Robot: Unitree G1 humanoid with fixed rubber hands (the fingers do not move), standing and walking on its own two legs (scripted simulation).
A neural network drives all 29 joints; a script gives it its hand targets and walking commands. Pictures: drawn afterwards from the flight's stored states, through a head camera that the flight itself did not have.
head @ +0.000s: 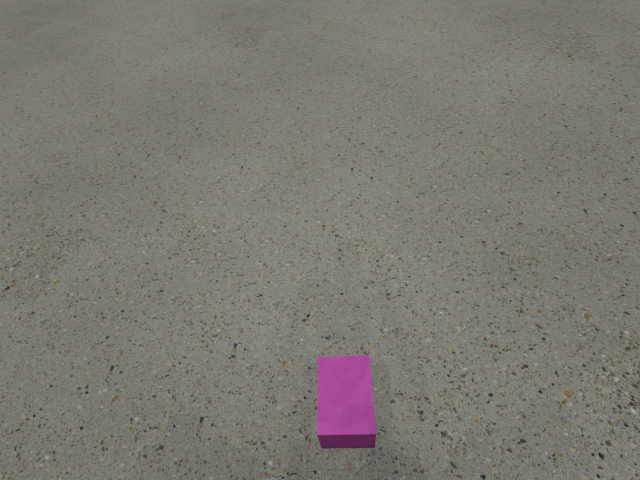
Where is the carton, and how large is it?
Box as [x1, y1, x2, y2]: [317, 355, 375, 448]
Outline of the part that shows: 369,355 318,357 317,435 322,448 374,447 375,427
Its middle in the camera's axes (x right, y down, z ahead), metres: +0.08 +0.47 +1.15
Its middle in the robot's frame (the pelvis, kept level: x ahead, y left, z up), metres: +0.46 +0.02 -0.71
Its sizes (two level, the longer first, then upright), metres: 0.219 0.156 0.146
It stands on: the floor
